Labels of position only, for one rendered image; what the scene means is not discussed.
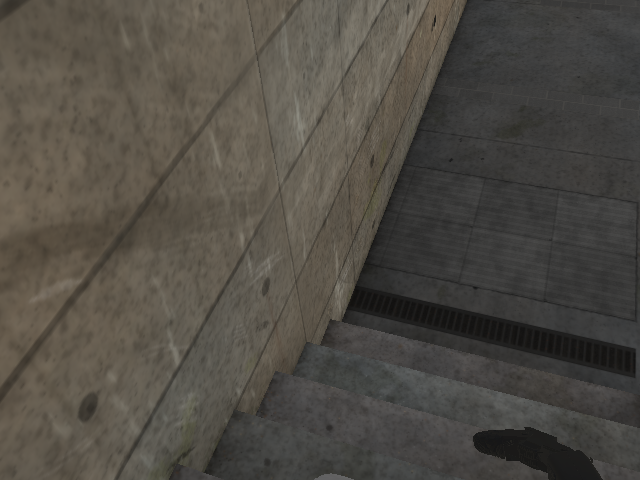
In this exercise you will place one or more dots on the stairs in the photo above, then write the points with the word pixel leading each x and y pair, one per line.
pixel 370 405

